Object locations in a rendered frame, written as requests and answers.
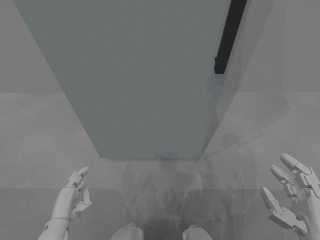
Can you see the right robot thigh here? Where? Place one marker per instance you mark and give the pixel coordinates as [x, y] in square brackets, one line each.
[195, 233]

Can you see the left robot thigh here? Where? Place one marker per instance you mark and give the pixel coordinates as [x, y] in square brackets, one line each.
[128, 233]

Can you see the fridge door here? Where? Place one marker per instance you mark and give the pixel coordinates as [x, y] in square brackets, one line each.
[139, 74]

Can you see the handle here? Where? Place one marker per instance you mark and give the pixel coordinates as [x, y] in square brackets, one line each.
[234, 16]

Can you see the robot thigh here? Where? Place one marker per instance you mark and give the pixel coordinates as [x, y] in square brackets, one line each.
[128, 233]
[195, 233]

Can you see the right robot hand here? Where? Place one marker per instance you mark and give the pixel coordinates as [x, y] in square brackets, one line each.
[308, 209]

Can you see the left robot hand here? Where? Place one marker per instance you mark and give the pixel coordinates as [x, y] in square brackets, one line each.
[68, 196]

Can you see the robot left forearm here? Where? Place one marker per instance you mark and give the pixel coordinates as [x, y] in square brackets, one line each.
[56, 229]

